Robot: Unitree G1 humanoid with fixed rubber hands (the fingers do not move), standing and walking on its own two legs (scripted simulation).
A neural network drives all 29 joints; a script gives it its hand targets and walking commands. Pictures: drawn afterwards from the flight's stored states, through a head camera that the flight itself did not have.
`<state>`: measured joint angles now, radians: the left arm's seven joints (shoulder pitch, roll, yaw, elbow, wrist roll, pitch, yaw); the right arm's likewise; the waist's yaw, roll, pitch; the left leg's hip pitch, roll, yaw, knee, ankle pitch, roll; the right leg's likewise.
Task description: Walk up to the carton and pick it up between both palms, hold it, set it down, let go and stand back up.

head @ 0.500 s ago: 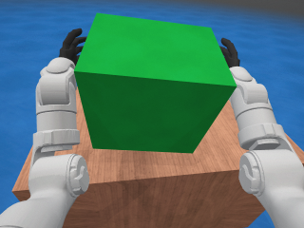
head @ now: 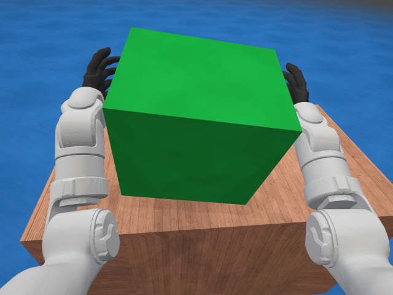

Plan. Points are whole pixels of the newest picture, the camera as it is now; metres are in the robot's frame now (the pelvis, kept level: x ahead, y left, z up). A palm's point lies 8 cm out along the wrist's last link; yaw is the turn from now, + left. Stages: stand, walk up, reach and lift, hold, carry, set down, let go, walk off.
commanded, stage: set down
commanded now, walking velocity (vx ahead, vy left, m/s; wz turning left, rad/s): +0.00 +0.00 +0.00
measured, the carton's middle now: (194, 125) +0.40 +0.02 +0.19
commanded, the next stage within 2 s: none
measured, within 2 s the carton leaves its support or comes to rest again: neither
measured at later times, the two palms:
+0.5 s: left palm (104, 105) +0.40 +0.19 +0.23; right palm (291, 121) +0.40 -0.18 +0.21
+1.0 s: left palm (109, 117) +0.42 +0.19 +0.19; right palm (281, 133) +0.41 -0.18 +0.17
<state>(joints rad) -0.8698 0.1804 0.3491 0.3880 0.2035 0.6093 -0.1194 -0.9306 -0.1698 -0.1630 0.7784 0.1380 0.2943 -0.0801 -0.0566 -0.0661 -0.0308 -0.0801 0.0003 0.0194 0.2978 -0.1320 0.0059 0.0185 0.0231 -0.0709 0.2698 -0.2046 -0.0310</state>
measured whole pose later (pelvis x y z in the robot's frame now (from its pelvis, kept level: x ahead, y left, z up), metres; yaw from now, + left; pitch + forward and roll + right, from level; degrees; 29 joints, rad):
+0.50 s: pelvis +0.00 +0.01 +0.00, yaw -1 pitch -3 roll +0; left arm -0.86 0.15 0.34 0.50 0.20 0.52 -0.09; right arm -0.89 -0.16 -0.24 0.84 0.05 0.22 -0.03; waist -0.03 -0.06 -0.02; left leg -0.12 0.00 0.04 0.29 -0.12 0.01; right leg -0.03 0.02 -0.05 0.28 -0.19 -0.02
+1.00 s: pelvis +0.01 +0.01 +0.00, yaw -1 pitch -1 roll +0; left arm -0.82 0.14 0.33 0.56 0.19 0.41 -0.09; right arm -0.82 -0.12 -0.30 0.83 -0.03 0.14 -0.01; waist -0.02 -0.05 -0.01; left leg -0.14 0.00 0.03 0.30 -0.13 0.01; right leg -0.05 0.02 -0.06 0.26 -0.20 -0.02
